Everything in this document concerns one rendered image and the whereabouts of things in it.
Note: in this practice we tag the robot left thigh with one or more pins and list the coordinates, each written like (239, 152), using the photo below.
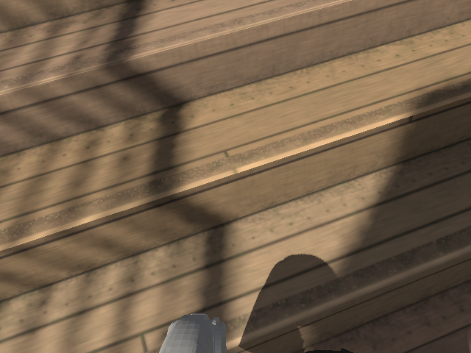
(195, 334)

